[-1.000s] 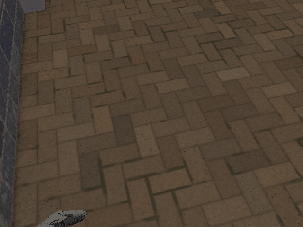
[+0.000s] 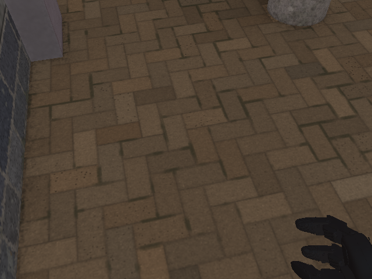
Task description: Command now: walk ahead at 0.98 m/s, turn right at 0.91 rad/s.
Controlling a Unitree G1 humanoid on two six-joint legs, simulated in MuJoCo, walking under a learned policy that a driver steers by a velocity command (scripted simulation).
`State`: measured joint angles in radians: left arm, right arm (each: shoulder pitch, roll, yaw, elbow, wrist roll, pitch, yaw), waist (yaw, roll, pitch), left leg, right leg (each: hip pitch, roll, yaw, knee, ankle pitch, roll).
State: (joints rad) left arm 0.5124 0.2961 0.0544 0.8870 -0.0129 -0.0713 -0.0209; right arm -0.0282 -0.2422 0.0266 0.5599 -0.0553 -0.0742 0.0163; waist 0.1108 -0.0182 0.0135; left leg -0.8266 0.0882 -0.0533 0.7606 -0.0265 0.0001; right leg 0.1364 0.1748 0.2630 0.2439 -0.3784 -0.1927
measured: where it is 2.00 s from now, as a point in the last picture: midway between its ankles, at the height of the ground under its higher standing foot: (221, 169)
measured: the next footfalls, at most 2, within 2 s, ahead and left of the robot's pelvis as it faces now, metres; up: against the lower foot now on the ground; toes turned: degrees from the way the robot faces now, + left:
left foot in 0.10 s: +0.34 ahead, +0.14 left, +0.00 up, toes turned -7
right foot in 0.48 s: +0.67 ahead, -0.12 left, +0.00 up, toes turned +6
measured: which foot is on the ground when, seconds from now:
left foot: up 0.00-0.08, down 0.10-0.48, up 0.50-0.84, down 0.86-1.00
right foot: down 0.00-0.10, up 0.12-0.46, down 0.48-0.84, up 0.86-1.00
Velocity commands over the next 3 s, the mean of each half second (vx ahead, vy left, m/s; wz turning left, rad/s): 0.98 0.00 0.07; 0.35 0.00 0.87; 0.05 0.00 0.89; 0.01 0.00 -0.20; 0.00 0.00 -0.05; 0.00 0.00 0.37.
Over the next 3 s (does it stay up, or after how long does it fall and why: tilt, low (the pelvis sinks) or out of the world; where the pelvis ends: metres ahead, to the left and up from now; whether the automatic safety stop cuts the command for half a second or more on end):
stays up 0.92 0.03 0.02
